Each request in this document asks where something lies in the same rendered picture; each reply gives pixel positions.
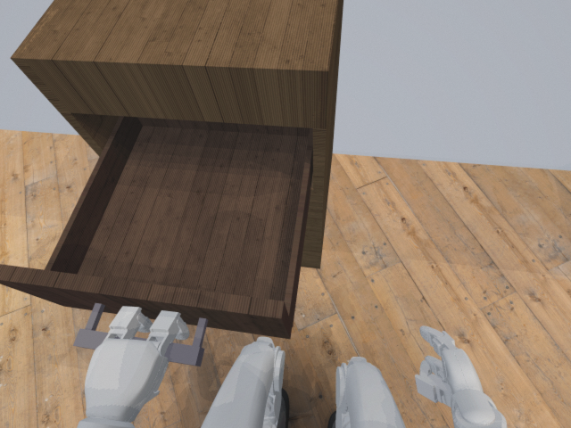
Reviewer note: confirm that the left robot shin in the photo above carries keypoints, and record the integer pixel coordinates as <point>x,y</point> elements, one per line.
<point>273,405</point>

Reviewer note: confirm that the right robot thigh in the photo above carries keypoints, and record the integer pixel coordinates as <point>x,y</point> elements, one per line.
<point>362,391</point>

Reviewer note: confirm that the cabinet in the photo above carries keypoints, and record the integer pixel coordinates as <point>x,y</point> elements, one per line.
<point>259,62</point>

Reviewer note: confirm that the robot right forearm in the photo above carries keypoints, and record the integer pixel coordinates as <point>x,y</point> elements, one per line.
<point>474,409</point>

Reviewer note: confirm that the drawer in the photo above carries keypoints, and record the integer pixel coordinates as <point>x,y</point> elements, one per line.
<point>203,218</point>

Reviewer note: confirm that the handle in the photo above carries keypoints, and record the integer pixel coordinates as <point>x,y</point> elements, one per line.
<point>192,355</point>

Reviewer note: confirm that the right robot hand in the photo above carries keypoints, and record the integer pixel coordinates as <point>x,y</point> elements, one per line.
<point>454,373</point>

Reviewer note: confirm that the left robot hand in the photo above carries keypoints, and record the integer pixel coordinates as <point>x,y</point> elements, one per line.
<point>124,374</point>

